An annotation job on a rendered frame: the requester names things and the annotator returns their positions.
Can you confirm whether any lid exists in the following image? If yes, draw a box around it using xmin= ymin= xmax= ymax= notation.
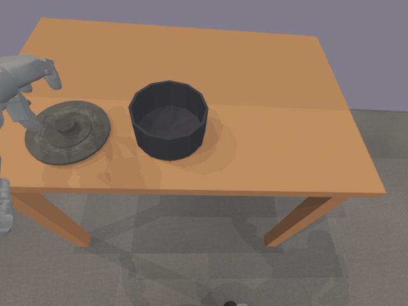
xmin=24 ymin=101 xmax=111 ymax=165

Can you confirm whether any robot left upper arm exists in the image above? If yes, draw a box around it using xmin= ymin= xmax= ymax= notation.
xmin=0 ymin=178 xmax=13 ymax=236

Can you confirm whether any robot left hand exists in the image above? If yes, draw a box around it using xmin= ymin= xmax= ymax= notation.
xmin=0 ymin=55 xmax=62 ymax=132

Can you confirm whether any knob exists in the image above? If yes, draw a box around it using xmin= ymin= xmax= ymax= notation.
xmin=54 ymin=115 xmax=77 ymax=134

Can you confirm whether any left robot forearm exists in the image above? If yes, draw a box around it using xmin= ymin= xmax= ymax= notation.
xmin=0 ymin=66 xmax=18 ymax=172

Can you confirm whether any table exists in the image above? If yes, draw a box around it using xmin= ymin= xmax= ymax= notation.
xmin=0 ymin=18 xmax=386 ymax=247

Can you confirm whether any pot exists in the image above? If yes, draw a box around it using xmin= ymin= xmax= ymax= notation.
xmin=128 ymin=80 xmax=208 ymax=161

